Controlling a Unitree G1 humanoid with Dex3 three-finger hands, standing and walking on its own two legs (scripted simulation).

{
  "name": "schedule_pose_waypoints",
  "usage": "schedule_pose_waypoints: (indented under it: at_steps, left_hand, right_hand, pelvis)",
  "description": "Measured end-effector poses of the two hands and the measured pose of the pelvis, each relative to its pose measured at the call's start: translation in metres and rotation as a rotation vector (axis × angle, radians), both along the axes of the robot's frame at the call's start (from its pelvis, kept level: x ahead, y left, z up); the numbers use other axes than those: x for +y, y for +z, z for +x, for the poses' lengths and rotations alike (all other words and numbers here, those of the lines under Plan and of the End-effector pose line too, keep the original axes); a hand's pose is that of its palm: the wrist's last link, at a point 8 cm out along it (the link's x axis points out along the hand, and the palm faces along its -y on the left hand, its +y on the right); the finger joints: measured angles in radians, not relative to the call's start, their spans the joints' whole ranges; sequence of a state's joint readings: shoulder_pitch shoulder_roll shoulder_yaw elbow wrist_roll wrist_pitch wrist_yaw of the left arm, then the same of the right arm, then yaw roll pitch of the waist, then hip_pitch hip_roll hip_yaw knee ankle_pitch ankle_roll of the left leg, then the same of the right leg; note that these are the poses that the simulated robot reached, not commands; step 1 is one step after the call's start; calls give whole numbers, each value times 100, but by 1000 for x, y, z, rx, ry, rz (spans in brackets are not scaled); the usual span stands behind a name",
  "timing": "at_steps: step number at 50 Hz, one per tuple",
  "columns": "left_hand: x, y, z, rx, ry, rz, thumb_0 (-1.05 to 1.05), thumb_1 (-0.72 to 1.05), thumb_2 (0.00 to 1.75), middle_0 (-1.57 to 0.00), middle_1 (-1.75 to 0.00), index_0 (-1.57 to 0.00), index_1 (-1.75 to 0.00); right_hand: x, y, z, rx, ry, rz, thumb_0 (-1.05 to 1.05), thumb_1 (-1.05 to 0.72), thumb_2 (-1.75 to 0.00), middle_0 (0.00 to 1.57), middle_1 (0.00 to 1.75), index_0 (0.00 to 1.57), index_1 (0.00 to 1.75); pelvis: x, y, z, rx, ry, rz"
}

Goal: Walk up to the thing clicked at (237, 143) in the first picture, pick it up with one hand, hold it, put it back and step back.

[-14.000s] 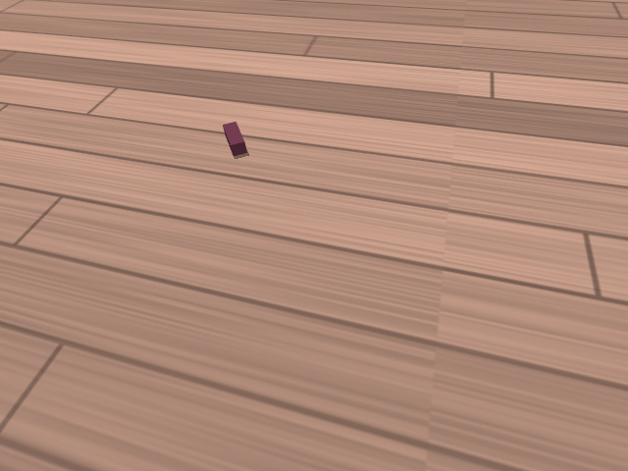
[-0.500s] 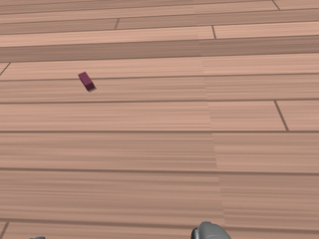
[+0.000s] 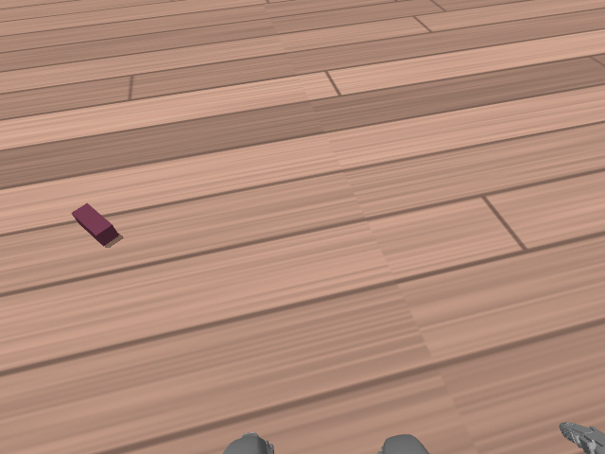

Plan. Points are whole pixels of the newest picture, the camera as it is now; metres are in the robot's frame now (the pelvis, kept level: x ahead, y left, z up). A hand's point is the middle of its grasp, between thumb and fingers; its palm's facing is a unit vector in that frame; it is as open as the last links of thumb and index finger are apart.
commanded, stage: walk up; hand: left
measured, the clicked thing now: (95, 224) +1.13 +0.87 -0.69
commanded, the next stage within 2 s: none
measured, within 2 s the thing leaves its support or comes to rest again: neither
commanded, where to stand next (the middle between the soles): +0.66 +0.92 m, yaw -42 degrees
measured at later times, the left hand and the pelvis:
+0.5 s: hand (33, 355) +0.30 +0.44 -0.08, palm faces -0.19 -0.80 -0.57, open 7.4 cm; pelvis +0.16 +0.16 +0.02, yaw -12 degrees
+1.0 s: hand out of the picture +0.50 +0.60 -0.10, palm faces -0.39 -0.71 -0.58, open 7.4 cm; pelvis +0.32 +0.34 +0.01, yaw -24 degrees
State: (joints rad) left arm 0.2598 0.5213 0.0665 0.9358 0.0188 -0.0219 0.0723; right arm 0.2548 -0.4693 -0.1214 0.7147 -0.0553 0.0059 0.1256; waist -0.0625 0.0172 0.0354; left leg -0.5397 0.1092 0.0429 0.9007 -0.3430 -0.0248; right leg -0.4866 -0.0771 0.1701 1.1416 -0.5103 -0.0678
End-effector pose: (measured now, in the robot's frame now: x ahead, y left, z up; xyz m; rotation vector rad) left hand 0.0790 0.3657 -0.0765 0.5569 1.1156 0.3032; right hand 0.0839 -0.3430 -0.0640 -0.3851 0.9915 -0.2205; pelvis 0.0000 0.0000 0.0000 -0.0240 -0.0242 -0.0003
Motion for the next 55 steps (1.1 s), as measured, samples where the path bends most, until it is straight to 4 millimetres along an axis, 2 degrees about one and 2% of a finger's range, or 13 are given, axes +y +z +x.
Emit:
schedule_pose_waypoints:
  at_steps: [7,11,14,18,24,29,33,35,38,42,47,51,55]
  left_hand:
    - [30,25,84,25,-103,-61,1,91,90,-21,-30,-20,-30]
    - [38,35,127,57,-165,-61,1,91,90,-21,-30,-20,-30]
    - [43,38,161,50,-204,-54,1,90,90,-21,-30,-20,-30]
    - [57,34,200,-29,-228,-31,1,90,90,-21,-30,-20,-30]
    - [99,38,220,-58,-202,-6,0,90,90,-21,-30,-20,-31]
    - [153,35,245,-15,-244,19,1,90,90,-21,-30,-21,-31]
    - [212,19,278,19,-265,44,1,90,90,-22,-30,-21,-31]
    - [240,10,299,47,-263,67,1,90,90,-22,-30,-21,-31]
    - [259,8,329,72,-264,74,1,90,90,-21,-30,-20,-30]
    - [263,16,370,78,-319,35,1,90,90,-21,-30,-20,-30]
    - [259,25,413,67,-399,10,1,90,90,-21,-30,-20,-30]
    - [274,23,437,0,-428,34,0,90,90,-21,-30,-20,-31]
    - [302,31,452,-42,-404,41,0,90,90,-21,-30,-21,-31]
  right_hand:
    - [65,12,-53,192,-186,42,1,-90,-90,20,30,21,30]
    - [94,8,-65,238,-259,64,1,-90,-90,20,30,21,30]
    - [114,-3,-62,259,-306,88,1,-90,-90,20,30,21,30]
    - [137,-28,-33,265,-314,111,1,-90,-90,20,30,21,30]
    - [170,-29,60,140,-248,124,1,-90,-90,20,30,21,30]
    - [196,-19,130,28,-214,100,1,-90,-90,20,30,21,30]
    - [224,-17,169,-8,-223,38,1,-90,-90,20,30,21,30]
    - [246,-16,177,-17,-244,17,1,-90,-90,20,30,20,30]
    - [282,-13,171,17,-294,30,1,-90,-90,20,30,20,30]
    - [324,-9,151,101,-376,71,1,-90,-90,20,30,21,30]
    - [359,-19,135,176,-450,103,1,-90,-90,20,30,21,30]
    - [377,-43,147,201,-462,114,1,-90,-90,20,30,21,30]
    - [400,-51,179,190,-437,126,1,-90,-90,20,30,21,30]
  pelvis:
    - [50,36,44,26,-78,13]
    - [77,42,73,33,-117,18]
    - [93,39,95,32,-147,24]
    - [110,23,119,21,-185,0]
    - [149,23,153,3,-213,-36]
    - [196,16,186,9,-248,-28]
    - [246,0,218,24,-278,-18]
    - [267,-5,231,13,-303,12]
    - [288,3,248,17,-331,-2]
    - [307,20,270,16,-361,8]
    - [330,24,300,12,-392,15]
    - [350,7,320,2,-411,-10]
    - [379,6,336,-6,-411,-32]
